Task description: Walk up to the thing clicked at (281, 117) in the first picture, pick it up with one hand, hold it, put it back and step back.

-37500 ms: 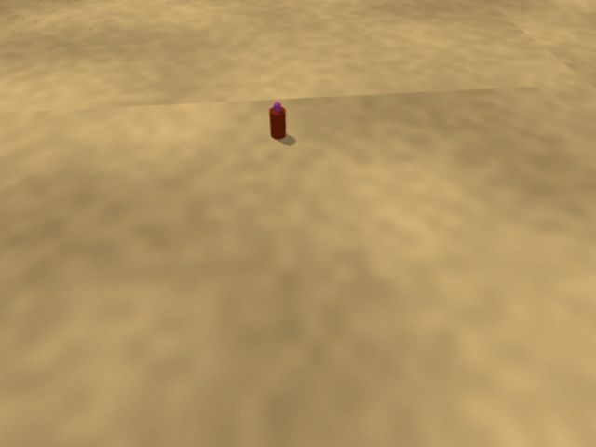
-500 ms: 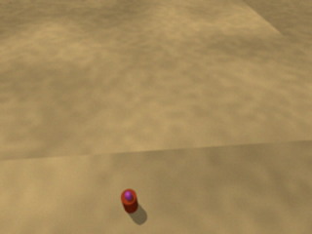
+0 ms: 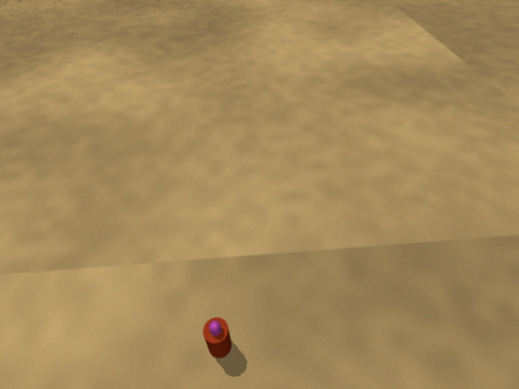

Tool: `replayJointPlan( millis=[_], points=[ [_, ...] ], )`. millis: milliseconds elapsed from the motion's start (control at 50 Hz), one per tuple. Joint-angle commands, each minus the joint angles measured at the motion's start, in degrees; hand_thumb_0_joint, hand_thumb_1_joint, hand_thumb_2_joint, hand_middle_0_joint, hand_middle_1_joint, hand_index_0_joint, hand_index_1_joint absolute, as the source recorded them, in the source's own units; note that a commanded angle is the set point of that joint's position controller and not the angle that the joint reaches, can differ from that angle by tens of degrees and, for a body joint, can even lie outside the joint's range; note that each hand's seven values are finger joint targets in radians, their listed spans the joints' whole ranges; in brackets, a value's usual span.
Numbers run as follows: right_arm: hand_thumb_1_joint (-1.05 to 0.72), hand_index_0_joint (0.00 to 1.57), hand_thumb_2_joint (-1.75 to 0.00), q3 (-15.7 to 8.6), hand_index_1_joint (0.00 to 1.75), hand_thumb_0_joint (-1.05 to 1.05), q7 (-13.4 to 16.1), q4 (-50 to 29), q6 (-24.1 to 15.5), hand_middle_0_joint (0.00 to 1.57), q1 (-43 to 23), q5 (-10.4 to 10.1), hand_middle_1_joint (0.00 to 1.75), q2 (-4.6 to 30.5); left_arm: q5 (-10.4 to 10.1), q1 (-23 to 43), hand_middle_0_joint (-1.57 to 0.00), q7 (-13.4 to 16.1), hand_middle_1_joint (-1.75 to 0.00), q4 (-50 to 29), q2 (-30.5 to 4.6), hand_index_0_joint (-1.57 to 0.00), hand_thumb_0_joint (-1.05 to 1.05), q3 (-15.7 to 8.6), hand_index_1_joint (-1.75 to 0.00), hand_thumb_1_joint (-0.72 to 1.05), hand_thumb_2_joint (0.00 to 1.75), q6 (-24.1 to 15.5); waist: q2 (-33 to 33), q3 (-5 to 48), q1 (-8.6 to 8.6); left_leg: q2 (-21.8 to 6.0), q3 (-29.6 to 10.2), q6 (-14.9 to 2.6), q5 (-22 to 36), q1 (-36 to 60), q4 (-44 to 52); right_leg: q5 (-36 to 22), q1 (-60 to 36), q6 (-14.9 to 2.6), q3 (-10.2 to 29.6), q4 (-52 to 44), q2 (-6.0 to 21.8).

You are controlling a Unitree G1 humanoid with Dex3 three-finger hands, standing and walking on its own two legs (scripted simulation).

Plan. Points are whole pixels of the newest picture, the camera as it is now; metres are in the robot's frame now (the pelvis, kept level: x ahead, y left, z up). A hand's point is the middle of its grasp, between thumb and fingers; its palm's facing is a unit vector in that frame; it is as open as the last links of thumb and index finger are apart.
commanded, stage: stand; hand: left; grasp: from the side
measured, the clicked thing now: (217, 335) +0.45 +0.16 -0.68
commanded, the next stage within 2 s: step back in 1.16 s
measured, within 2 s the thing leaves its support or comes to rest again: neither
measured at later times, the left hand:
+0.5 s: hand out of the picture +0.07 +0.24 -0.16, palm faces -0.02 -0.94 -0.34, open 7.4 cm
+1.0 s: hand out of the picture +0.11 +0.24 -0.15, palm faces -0.02 -0.94 -0.34, open 7.4 cm
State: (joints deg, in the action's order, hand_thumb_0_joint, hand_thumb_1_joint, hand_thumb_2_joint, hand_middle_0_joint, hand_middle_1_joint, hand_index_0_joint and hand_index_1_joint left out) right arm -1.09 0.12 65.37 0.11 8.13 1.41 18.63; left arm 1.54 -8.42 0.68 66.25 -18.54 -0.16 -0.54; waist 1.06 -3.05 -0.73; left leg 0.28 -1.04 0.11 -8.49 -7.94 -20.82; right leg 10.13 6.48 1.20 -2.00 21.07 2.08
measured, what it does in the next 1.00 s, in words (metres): stands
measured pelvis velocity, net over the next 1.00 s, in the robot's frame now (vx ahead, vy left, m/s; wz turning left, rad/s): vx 0.03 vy -0.01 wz -0.01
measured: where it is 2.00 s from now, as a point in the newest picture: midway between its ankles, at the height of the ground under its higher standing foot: outside the picture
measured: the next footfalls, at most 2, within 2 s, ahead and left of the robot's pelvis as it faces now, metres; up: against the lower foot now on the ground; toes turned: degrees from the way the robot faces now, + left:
right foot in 1.76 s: -0.08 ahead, -0.14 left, +0.00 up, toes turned +0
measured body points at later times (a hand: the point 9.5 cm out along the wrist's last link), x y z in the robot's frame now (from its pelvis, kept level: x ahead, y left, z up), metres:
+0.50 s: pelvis +0.01 -0.01 +0.00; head +0.02 -0.01 +0.45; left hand +0.07 +0.29 -0.13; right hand +0.07 -0.30 -0.14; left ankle +0.04 +0.12 -0.75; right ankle +0.02 -0.13 -0.75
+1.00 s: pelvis +0.03 -0.01 +0.00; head +0.04 -0.01 +0.45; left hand +0.11 +0.29 -0.13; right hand +0.11 -0.30 -0.13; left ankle +0.04 +0.12 -0.75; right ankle +0.02 -0.13 -0.75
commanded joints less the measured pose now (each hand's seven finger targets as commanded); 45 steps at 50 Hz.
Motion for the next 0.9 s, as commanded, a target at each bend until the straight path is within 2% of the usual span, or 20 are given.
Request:
replayJointPlan(
  millis=[0, 60, 180, 240, 360, 460, 580, 620, 720, 840, 880],
  points=[
    [-0.9, 0.2, -0.9, -1.5, 0.3, 0.0, 0.7, -3.12, -1.12, 0.2, -2.75, -0.28, 0.3, 11.06, -0.14, 2.11, -0.2, 0.62, -0.3, -2.44, -11.88, -0.2, 0.0, -2.22, -0.3, 0.9, 0.9, -0.97, 0.11, -0.88, -0.05, -5.99, -6.82, -1.14, -8.39, -4.13, 6.75, 5.19, 1.56, -1.52, 5.18, -5.11, 4.51],
    [-0.9, 0.2, -0.9, -1.55, 0.3, 0.0, 0.68, -3.11, -0.92, 0.2, -2.57, -0.19, 0.3, 11.16, -0.14, 2.37, -0.2, 0.54, -0.3, -2.36, -12.27, -0.2, 0.0, -2.3, -0.3, 0.9, 0.9, -0.88, -0.69, -0.48, 0.18, -6.18, -6.79, -1.22, -9.26, -3.98, 6.54, 7.14, 2.47, -1.79, 5.71, -5.46, 4.8],
    [-0.9, 0.2, -0.9, -1.38, 0.3, 0.0, 0.56, -2.91, -1.27, 0.2, -2.39, -0.29, 0.3, 11.17, -0.34, 2.79, -0.2, 0.52, -0.3, -2.37, -12.12, -0.2, 0.0, -2.2, -0.3, 0.9, 0.9, -1.35, -1.48, 1.78, 0.38, -6.29, -5.96, -1.53, -3.04, -1.18, 4.66, 3.61, 1.63, -1.93, 6.38, -6.28, 5.59],
    [-0.9, 0.2, -0.9, -1.29, 0.3, 0.0, 0.55, -2.63, -1.21, 0.2, -2.36, -0.36, 0.3, 11.38, -0.44, 2.99, -0.2, 0.48, -0.3, -2.24, -12.36, -0.2, 0.0, -2.26, -0.3, 0.9, 0.9, -1.39, -1.49, 1.38, 0.54, -6.22, -5.83, -1.43, -2.62, -1.0, 4.62, 3.48, 1.88, -1.8, 6.27, -6.39, 5.43],
    [-0.9, 0.2, -0.9, -1.05, 0.3, 0.0, 0.78, -2.34, -1.47, 0.2, -2.25, -0.35, 0.3, 11.64, -0.55, 3.05, -0.2, 0.4, -0.3, -2.31, -12.07, -0.2, 0.0, -2.35, -0.3, 0.9, 0.9, -1.25, -0.3, 2.36, 0.34, -6.78, -5.79, -1.35, -0.52, -1.18, 5.37, -1.16, -0.16, -1.97, 5.93, -5.29, 5.51],
    [-0.9, 0.2, -0.9, -1.1, 0.3, 0.0, 0.79, -2.18, -1.47, 0.2, -2.39, -0.47, 0.3, 12.07, -0.62, 3.45, -0.2, 0.29, -0.3, -2.33, -12.05, -0.2, 0.0, -2.31, -0.3, 0.9, 0.9, -1.15, -0.8, 1.28, 0.54, -6.76, -5.77, -1.11, -1.09, -0.95, 5.66, 0.49, 0.8, -1.85, 5.89, -5.99, 5.28],
    [-0.9, 0.2, -0.9, -0.95, 0.3, 0.0, 0.79, -2.33, -1.64, 0.2, -2.65, -0.5, 0.3, 11.73, -0.67, 3.65, -0.2, 0.36, -0.3, -2.47, -12.15, -0.2, 0.0, -2.42, -0.3, 0.9, 0.9, -1.39, -1.21, 3.05, 0.61, -6.85, -5.33, -1.22, 3.83, 0.48, 4.8, -4.84, -1.08, -1.66, 5.68, -5.71, 5.7],
    [-0.9, 0.2, -0.9, -0.98, 0.3, 0.0, 0.82, -2.45, -1.6, 0.2, -3.04, -0.44, 0.3, 11.84, -0.66, 3.85, -0.2, 0.39, -0.3, -2.48, -12.06, -0.2, 0.0, -2.5, -0.3, 0.9, 0.9, -1.3, -1.37, 2.8, 0.43, -6.99, -5.37, -1.11, 3.47, 0.78, 5.16, -3.61, -0.58, -1.63, 5.56, -5.74, 5.65],
    [-0.9, 0.2, -0.9, -1.08, 0.3, 0.0, 0.87, -2.72, -1.82, 0.2, -3.41, -0.61, 0.3, 12.22, -0.81, 4.07, -0.2, 0.49, -0.3, -2.77, -11.98, -0.2, 0.0, -2.59, -0.3, 0.9, 0.9, -1.48, -1.54, 4.84, 0.48, -7.39, -5.01, -1.19, 9.77, 2.62, 4.15, -10.06, -2.5, -1.47, 5.3, -5.16, 5.91],
    [-0.9, 0.2, -0.9, -0.87, 0.3, 0.0, 0.93, -2.58, -1.7, 0.2, -3.91, -0.56, 0.3, 12.08, -0.71, 4.47, -0.2, 0.34, -0.3, -2.79, -12.1, -0.2, 0.0, -2.63, -0.3, 0.9, 0.9, -1.2, -0.89, 3.18, 0.42, -7.37, -5.11, -0.92, 6.97, 1.68, 5.24, -6.8, -1.78, -1.48, 5.06, -5.79, 5.66],
    [-0.9, 0.2, -0.9, -0.96, 0.3, 0.0, 0.92, -2.65, -1.67, 0.2, -3.85, -0.54, 0.3, 12.29, -0.69, 4.57, -0.2, 0.34, -0.3, -2.93, -12.07, -0.2, 0.0, -2.62, -0.3, 0.9, 0.9, -1.22, -1.19, 3.61, 0.57, -7.44, -4.96, -0.84, 8.03, 1.92, 5.05, -7.47, -2.01, -1.58, 5.12, -5.92, 5.69]
  ],
)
